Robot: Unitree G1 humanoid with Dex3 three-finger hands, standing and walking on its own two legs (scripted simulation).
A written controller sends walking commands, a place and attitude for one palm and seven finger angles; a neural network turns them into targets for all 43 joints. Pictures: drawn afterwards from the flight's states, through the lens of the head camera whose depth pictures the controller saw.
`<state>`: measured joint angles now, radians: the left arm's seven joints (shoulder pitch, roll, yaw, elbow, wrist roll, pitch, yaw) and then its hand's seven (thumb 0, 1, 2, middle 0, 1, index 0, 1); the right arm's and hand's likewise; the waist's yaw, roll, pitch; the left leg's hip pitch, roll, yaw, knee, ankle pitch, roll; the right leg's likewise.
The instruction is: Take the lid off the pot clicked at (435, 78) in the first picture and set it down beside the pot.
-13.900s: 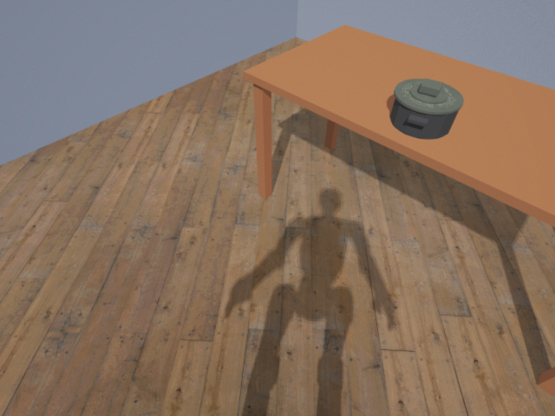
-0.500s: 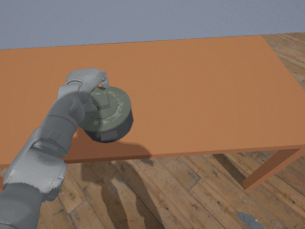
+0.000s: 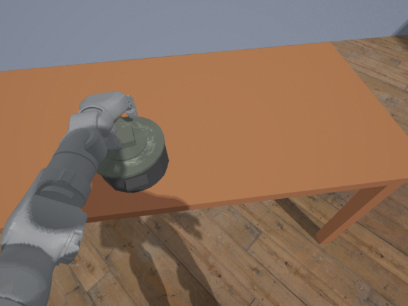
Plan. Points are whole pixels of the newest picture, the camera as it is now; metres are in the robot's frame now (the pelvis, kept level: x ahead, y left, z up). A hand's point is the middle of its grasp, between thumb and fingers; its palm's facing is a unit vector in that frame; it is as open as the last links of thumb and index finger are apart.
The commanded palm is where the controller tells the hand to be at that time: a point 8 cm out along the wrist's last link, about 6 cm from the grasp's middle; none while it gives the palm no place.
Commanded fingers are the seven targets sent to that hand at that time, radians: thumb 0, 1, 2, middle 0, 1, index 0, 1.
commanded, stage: move the open hand above the knob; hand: left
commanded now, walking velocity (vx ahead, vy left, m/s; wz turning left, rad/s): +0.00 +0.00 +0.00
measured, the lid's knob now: (122, 137) +0.50 +0.18 +0.02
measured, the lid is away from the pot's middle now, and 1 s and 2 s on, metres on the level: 0.00 0.00 0.00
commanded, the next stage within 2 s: none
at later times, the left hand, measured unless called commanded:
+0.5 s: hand (110, 130) +0.46 +0.18 +0.08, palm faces -0.36 -0.08 -0.93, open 10.6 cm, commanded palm +0.47 +0.18 +0.14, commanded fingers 0.00 -0.15 1.02 -0.54 -0.57 -0.54 -0.57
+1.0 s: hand (113, 129) +0.47 +0.18 +0.08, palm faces -0.36 -0.09 -0.93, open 10.6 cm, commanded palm +0.47 +0.18 +0.14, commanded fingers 0.00 -0.15 1.02 -0.54 -0.57 -0.54 -0.57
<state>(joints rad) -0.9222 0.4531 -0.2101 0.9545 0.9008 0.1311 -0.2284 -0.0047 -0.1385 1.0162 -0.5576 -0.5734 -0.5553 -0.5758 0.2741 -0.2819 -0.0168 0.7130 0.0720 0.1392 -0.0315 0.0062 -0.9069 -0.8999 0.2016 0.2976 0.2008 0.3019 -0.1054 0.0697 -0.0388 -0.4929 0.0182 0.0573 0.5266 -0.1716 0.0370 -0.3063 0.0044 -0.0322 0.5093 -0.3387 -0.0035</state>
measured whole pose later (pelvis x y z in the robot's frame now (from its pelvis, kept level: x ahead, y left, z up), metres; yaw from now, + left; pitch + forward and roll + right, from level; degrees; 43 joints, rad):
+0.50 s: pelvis +0.00 +0.00 +0.00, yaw +0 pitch +9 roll -1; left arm -0.95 0.43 -0.23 0.98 0.91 0.17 -0.22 0.00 -0.14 1.02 -0.56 -0.57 -0.56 -0.57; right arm 0.24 -0.27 -0.01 0.69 0.07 0.12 -0.02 0.00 -0.91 -0.90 0.20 0.30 0.20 0.30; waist -0.09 0.07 -0.05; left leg -0.51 0.01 0.06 0.54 -0.18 0.04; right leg -0.32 0.00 -0.03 0.51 -0.34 0.00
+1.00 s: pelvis +0.01 +0.00 +0.00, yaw +0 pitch +9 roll -1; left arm -0.93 0.45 -0.22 0.95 0.90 0.15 -0.23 0.00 -0.14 1.02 -0.56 -0.57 -0.56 -0.57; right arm 0.25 -0.28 -0.02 0.70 0.07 0.13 -0.03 0.01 -0.91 -0.90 0.20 0.30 0.20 0.30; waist -0.10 0.06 -0.04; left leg -0.50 0.02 0.05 0.54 -0.18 0.04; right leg -0.31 0.00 -0.03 0.51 -0.34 0.00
